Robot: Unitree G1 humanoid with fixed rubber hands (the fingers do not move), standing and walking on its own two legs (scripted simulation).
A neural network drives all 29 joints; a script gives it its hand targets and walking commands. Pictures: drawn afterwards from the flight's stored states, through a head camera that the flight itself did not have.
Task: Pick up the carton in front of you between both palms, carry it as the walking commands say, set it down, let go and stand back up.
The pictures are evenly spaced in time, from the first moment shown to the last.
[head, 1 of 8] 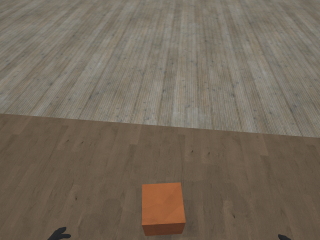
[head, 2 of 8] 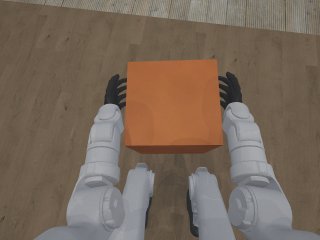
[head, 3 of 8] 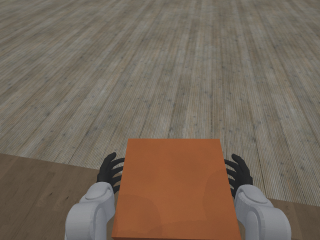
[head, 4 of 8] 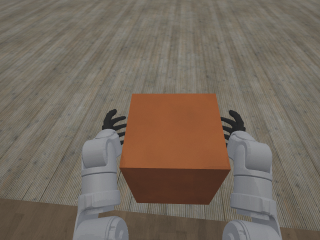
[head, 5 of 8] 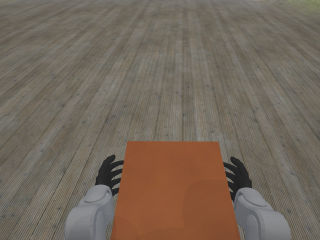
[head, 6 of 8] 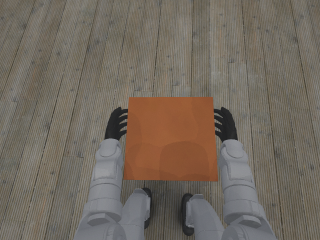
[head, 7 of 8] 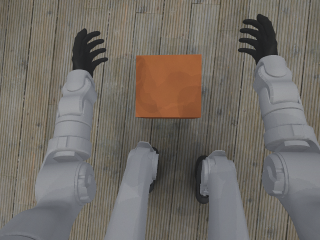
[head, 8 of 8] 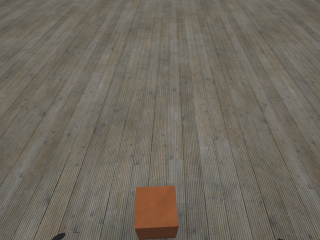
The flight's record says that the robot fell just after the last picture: no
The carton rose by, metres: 0.69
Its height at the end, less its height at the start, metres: -0.07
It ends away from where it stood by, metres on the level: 2.43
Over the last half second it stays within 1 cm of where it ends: yes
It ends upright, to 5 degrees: yes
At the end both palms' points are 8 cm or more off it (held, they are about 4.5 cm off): yes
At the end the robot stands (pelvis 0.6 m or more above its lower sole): yes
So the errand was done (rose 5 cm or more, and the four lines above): yes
